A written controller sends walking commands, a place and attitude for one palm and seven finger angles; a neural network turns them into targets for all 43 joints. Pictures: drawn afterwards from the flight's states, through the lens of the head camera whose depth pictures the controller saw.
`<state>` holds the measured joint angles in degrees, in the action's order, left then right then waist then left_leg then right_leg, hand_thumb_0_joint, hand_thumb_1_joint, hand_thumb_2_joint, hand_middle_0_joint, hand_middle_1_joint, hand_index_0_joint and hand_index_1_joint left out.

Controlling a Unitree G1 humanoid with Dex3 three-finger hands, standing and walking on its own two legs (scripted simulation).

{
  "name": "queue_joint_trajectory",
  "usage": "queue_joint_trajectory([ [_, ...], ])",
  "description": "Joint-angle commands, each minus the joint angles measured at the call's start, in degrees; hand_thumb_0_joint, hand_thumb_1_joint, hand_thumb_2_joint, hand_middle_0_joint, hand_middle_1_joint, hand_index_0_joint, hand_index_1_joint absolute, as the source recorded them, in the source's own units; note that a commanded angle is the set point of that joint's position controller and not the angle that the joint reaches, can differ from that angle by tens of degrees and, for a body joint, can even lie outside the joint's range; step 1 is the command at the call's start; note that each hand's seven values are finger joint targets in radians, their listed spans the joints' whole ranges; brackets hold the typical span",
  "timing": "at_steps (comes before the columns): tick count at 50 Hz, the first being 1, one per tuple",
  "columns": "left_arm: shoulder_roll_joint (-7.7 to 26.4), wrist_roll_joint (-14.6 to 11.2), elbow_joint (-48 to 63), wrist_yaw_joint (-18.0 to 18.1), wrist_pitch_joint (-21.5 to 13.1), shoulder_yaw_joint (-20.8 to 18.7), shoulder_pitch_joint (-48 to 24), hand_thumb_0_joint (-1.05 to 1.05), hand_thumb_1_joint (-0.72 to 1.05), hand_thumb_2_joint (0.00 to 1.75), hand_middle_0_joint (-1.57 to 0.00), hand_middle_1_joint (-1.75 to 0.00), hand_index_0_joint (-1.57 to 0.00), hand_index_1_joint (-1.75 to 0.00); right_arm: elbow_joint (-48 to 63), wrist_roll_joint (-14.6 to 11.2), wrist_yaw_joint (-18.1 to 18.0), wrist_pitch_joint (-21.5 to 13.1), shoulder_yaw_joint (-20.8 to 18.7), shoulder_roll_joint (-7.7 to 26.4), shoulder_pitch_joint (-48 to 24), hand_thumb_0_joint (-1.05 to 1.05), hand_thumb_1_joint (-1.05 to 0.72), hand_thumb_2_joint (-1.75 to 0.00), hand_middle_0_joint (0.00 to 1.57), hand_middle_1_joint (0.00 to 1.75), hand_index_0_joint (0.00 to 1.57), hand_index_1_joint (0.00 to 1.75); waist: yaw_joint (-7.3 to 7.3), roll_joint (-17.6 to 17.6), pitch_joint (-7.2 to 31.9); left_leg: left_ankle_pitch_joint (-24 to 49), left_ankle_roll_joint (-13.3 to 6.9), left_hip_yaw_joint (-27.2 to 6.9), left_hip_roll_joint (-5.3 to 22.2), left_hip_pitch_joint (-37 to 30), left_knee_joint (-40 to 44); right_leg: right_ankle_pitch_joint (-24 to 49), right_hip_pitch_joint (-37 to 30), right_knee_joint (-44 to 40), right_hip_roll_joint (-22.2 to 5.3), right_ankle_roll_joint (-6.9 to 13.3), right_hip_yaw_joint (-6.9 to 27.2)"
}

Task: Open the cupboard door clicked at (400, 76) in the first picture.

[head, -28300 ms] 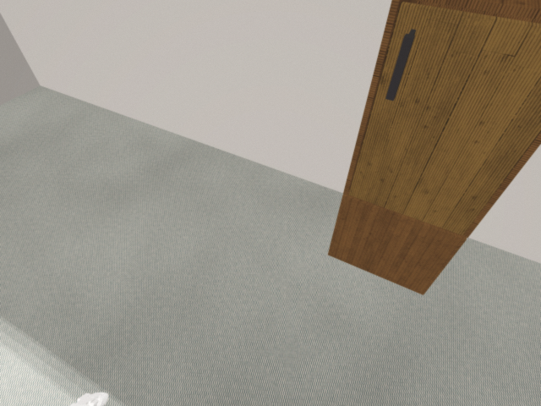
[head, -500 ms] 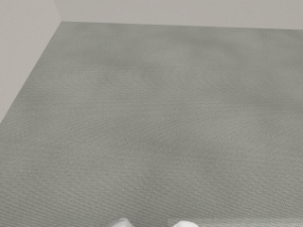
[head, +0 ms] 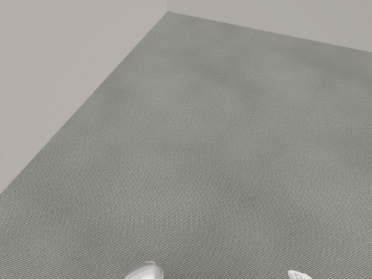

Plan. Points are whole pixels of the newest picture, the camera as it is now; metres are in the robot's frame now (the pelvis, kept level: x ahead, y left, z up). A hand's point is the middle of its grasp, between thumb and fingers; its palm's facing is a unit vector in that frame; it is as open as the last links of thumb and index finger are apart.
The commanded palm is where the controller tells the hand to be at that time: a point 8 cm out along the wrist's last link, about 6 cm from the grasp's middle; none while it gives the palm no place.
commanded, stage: turn to face it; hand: left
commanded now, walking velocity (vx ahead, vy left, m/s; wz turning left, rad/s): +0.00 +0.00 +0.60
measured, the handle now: out of the picture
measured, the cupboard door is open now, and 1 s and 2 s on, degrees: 46 46 46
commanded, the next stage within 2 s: none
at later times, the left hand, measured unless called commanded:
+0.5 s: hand out of the picture +0.09 +0.20 -0.15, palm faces +0.27 -0.91 -0.31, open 7.4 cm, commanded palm none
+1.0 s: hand out of the picture -0.04 +0.21 -0.18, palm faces +0.59 -0.76 -0.27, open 7.4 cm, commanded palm none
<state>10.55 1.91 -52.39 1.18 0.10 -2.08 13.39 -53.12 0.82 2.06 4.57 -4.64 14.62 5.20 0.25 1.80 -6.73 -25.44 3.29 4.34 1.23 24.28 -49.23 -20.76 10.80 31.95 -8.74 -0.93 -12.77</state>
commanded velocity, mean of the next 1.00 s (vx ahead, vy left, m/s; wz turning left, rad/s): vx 0.00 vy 0.00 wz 0.60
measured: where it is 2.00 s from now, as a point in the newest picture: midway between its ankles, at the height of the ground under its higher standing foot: outside the picture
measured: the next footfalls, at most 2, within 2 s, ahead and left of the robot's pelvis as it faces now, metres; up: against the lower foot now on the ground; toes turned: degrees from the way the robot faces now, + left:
left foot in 0.08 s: +0.04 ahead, +0.13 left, +0.00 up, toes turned +9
right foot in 0.44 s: +0.10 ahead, -0.12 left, +0.00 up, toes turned +11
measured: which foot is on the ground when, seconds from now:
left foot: up 0.00-0.06, down 0.08-0.44, up 0.46-0.84, down 0.86-1.00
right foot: down 0.00-0.08, up 0.10-0.42, down 0.44-0.84, up 0.86-1.00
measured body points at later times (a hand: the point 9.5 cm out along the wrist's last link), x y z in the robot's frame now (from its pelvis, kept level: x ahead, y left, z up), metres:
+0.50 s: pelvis +0.03 -0.03 -0.01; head +0.09 -0.04 +0.44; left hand +0.07 +0.25 -0.13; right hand +0.16 -0.25 -0.17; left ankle -0.02 +0.11 -0.70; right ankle +0.06 -0.13 -0.74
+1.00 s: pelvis +0.04 -0.01 -0.01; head +0.07 +0.03 +0.44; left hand -0.07 +0.25 -0.16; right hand +0.27 -0.16 -0.14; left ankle -0.02 +0.08 -0.74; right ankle +0.08 -0.15 -0.67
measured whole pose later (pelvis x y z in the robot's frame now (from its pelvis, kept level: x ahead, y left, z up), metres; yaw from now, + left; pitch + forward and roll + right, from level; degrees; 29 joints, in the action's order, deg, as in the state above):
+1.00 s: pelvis +0.04 -0.01 -0.01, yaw +35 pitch +1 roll +1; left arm 14.7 1.4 -53.8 1.0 3.7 -4.9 11.2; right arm -51.7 1.6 0.2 1.6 -3.5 12.7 7.0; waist -0.4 2.3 -5.3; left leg -17.6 -1.2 2.6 -0.4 17.7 -34.1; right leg -26.7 27.1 64.3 -6.8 -4.7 -2.9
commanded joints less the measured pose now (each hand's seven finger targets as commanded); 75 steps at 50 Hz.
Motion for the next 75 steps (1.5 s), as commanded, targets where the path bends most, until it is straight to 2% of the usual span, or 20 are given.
queue_joint_trajectory([
  [1, 14.3, -0.3, 2.7, 0.3, -1.2, -4.3, 3.1, 0.00, 0.90, 0.90, -0.20, -0.30, -0.20, -0.30, 5.7, -0.2, -0.1, -2.6, -0.2, 2.6, -0.5, 0.00, -0.90, -0.90, 0.20, 0.30, 0.20, 0.30, -0.46, 10.1, 10.4, 5.0, -1.7, 4.2, -2.3, -5.2, 15.7, 46.8, -8.9, 1.7, -11.7, 3.8, 4.5],
  [2, 14.2, -0.8, 3.0, 0.1, -1.2, -4.3, 2.6, 0.00, 0.90, 0.90, -0.20, -0.30, -0.20, -0.30, 4.9, 0.1, -0.3, -3.0, -0.7, 4.3, 3.1, 0.00, -0.90, -0.90, 0.20, 0.30, 0.20, 0.30, 1.64, 7.2, 12.7, 12.8, -2.6, 3.9, -2.0, -13.7, 22.1, 44.3, -4.7, 8.4, -10.9, 1.7, 2.5],
  [4, 7.8, -1.4, 7.3, -0.7, -0.8, -2.6, -0.6, 0.00, 0.90, 0.90, -0.20, -0.30, -0.20, -0.30, 3.6, 0.5, -1.1, -3.4, -3.7, 15.9, 11.8, 0.00, -0.90, -0.90, 0.20, 0.30, 0.20, 0.30, 6.62, -21.1, 18.0, 56.7, -17.0, -28.2, 23.9, -32.9, 24.7, -17.8, 23.9, 32.8, 1.0, -4.8, 2.8],
  [5, 9.1, -0.6, 8.8, 0.2, 0.4, -2.6, -4.9, 0.00, 0.90, 0.90, -0.20, -0.30, -0.20, -0.30, 2.5, 0.0, -1.4, -3.0, -3.3, 15.1, 14.2, 0.00, -0.90, -0.90, 0.20, 0.30, 0.20, 0.30, 6.90, -11.8, 16.8, 53.7, -18.4, -24.4, 24.7, -28.9, 23.8, -17.8, 24.5, 36.5, 0.7, -3.8, 10.0],
  [9, 7.9, -0.7, 4.7, -0.5, 1.3, -3.2, -3.7, 0.00, 0.90, 0.90, -0.20, -0.30, -0.20, -0.30, 5.1, 0.5, -2.8, -3.7, -1.9, 10.2, 3.7, 0.00, -0.90, -0.90, 0.20, 0.30, 0.20, 0.30, 1.38, -11.4, 8.6, 37.0, -12.8, -16.1, 13.5, -15.2, 27.9, -4.7, 22.4, 35.9, 1.9, -4.3, 12.9],
  [20, 7.7, -1.1, 4.7, -0.3, -0.2, -3.3, 2.8, 0.00, 0.90, 0.90, -0.20, -0.30, -0.20, -0.30, 6.2, 0.3, -2.2, -2.9, -2.6, 9.2, 0.5, 0.00, -0.90, -0.90, 0.20, 0.30, 0.20, 0.30, -2.88, -8.9, 9.5, 25.7, -9.2, -19.1, 7.9, -3.4, 20.7, 7.5, -2.1, -3.0, 7.5, -3.0, 9.5],
  [22, 16.3, 0.2, 4.5, 0.6, -1.2, -4.9, 5.5, 0.00, 0.90, 0.90, -0.20, -0.30, -0.20, -0.30, 7.6, -0.4, -1.6, -3.1, -1.7, 2.4, 2.2, 0.00, -0.90, -0.90, 0.20, 0.30, 0.20, 0.30, -4.25, 18.2, 10.7, -9.0, -1.1, -4.8, -6.4, 12.8, -4.2, 17.1, -13.2, -15.5, -17.7, 6.2, 34.1],
  [28, 8.9, -0.7, 6.7, 1.0, -1.3, -2.5, -3.3, 0.00, 0.90, 0.90, -0.20, -0.30, -0.20, -0.30, 3.2, 0.0, -0.3, -1.1, -1.2, 2.4, 3.0, 0.00, -0.90, -0.90, 0.20, 0.30, 0.20, 0.30, 0.84, 9.5, 7.8, 3.1, 0.5, -5.0, 0.7, 9.0, -21.9, 29.8, -3.3, -11.2, -9.6, 5.5, 11.5],
  [37, 12.6, 0.0, 3.6, 0.8, -1.0, -4.3, 3.0, 0.00, 0.90, 0.90, -0.20, -0.30, -0.20, -0.30, 4.4, -0.4, 0.1, -1.9, 0.1, 0.4, -2.1, 0.00, -0.90, -0.90, 0.20, 0.30, 0.20, 0.30, -2.80, 10.5, 8.3, -1.5, -0.7, 1.9, 0.3, 1.5, 4.4, 39.2, -9.0, -6.1, -13.9, 6.7, 6.1],
  [40, 13.0, -0.4, 3.3, 0.2, -0.8, -4.6, 1.5, 0.00, 0.90, 0.90, -0.20, -0.30, -0.20, -0.30, 4.0, -0.1, -0.1, -2.5, -0.5, 2.3, 2.6, 0.00, -0.90, -0.90, 0.20, 0.30, 0.20, 0.30, 0.36, 7.5, 10.3, 7.6, -1.9, 3.3, -0.9, -9.7, 18.5, 34.9, -4.0, 1.9, -12.8, 3.3, 2.0],
  [41, 12.2, -0.9, 4.1, -0.1, -0.7, -4.5, 0.8, 0.00, 0.90, 0.90, -0.20, -0.30, -0.20, -0.30, 2.9, 0.3, -0.2, -3.1, -1.4, 5.7, 7.6, 0.00, -0.90, -0.90, 0.20, 0.30, 0.20, 0.30, 3.39, 0.4, 13.9, 19.0, -3.9, -0.9, 2.6, -20.6, 24.4, 28.0, 3.0, 11.7, -10.8, 0.5, -0.1],
  [42, 7.9, -1.5, 6.7, -0.7, -0.3, -3.6, -0.5, 0.00, 0.90, 0.90, -0.20, -0.30, -0.20, -0.30, 2.7, 0.8, -0.7, -3.5, -3.4, 13.3, 11.8, 0.00, -0.90, -0.90, 0.20, 0.30, 0.20, 0.30, 5.72, -18.9, 15.5, 42.4, -13.0, -25.6, 20.1, -29.8, 26.4, -10.7, 21.5, 26.5, -1.0, -4.5, -0.6],
  [43, 7.7, -0.7, 8.9, -0.1, 0.6, -2.9, -4.6, 0.00, 0.90, 0.90, -0.20, -0.30, -0.20, -0.30, 1.5, 0.4, -1.2, -2.9, -3.6, 15.4, 14.8, 0.00, -0.90, -0.90, 0.20, 0.30, 0.20, 0.30, 6.81, -15.9, 15.4, 46.6, -18.0, -27.1, 25.5, -26.6, 27.0, -19.7, 23.9, 33.1, 0.7, -3.7, 7.3],
  [49, 7.1, -0.7, 4.2, -0.7, 1.5, -3.3, -3.3, 0.00, 0.90, 0.90, -0.20, -0.30, -0.20, -0.30, 4.4, 0.7, -2.9, -4.0, -1.5, 9.2, 4.3, 0.00, -0.90, -0.90, 0.20, 0.30, 0.20, 0.30, 0.71, -9.6, 8.4, 35.9, -12.6, -15.7, 12.8, -15.9, 28.5, -3.8, 21.8, 31.8, 2.3, -4.3, 12.3],
  [58, 6.7, -1.2, 4.5, -0.3, 0.2, -3.3, 1.7, 0.00, 0.90, 0.90, -0.20, -0.30, -0.20, -0.30, 5.6, 0.5, -2.3, -2.8, -2.5, 8.9, 1.1, 0.00, -0.90, -0.90, 0.20, 0.30, 0.20, 0.30, -1.86, -10.3, 9.2, 26.5, -9.9, -19.3, 8.6, -5.1, 22.6, 5.1, 0.0, -0.5, 7.7, -3.0, 8.6],
  [59, 8.8, -0.9, 4.2, 0.0, -0.5, -3.8, 4.3, 0.00, 0.90, 0.90, -0.20, -0.30, -0.20, -0.30, 6.0, 0.0, -2.1, -2.8, -2.3, 7.3, 0.9, 0.00, -0.90, -0.90, 0.20, 0.30, 0.20, 0.30, -3.29, -4.8, 10.0, 19.9, -7.1, -17.1, 5.0, -0.5, 17.5, 9.1, -6.8, -9.1, 3.9, -2.1, 11.8],
  [61, 16.2, -0.1, 4.6, 0.6, -0.9, -4.5, 5.1, 0.00, 0.90, 0.90, -0.20, -0.30, -0.20, -0.30, 7.3, -0.1, -1.5, -2.8, -2.0, 3.7, 1.3, 0.00, -0.90, -0.90, 0.20, 0.30, 0.20, 0.30, -3.98, 14.0, 9.7, -11.4, -1.5, -6.3, -4.7, 10.8, -10.9, 18.1, -8.0, -15.7, -20.9, 9.3, 32.5],
  [62, 13.5, -0.5, 4.9, 0.9, -1.1, -4.1, 3.0, 0.00, 0.90, 0.90, -0.20, -0.30, -0.20, -0.30, 6.1, 0.2, -1.5, -2.1, -2.2, 4.8, 0.7, 0.00, -0.90, -0.90, 0.20, 0.30, 0.20, 0.30, -3.04, 16.5, 7.9, -9.1, -1.8, -9.6, -2.0, 10.4, -19.5, 17.5, -2.3, -16.0, -18.9, 9.8, 32.6],
  [66, 8.7, -0.5, 6.3, 1.0, -1.3, -2.7, -3.6, 0.00, 0.90, 0.90, -0.20, -0.30, -0.20, -0.30, 3.1, 0.1, -0.3, -1.2, -1.3, 2.2, 2.5, 0.00, -0.90, -0.90, 0.20, 0.30, 0.20, 0.30, 1.01, 8.9, 6.7, 2.3, 0.3, -5.6, 0.5, 9.1, -21.4, 27.8, -2.7, -12.0, -9.8, 5.8, 12.4],
  [75, 12.6, 0.1, 3.3, 0.6, -0.9, -4.5, 3.4, 0.00, 0.90, 0.90, -0.20, -0.30, -0.20, -0.30, 4.4, -0.4, 0.0, -2.1, 0.0, 0.3, -2.1, 0.00, -0.90, -0.90, 0.20, 0.30, 0.20, 0.30, -2.82, 11.2, 9.0, -1.3, -0.7, 2.0, -0.3, 0.9, 6.4, 39.5, -10.1, -5.3, -13.6, 6.3, 5.6],
])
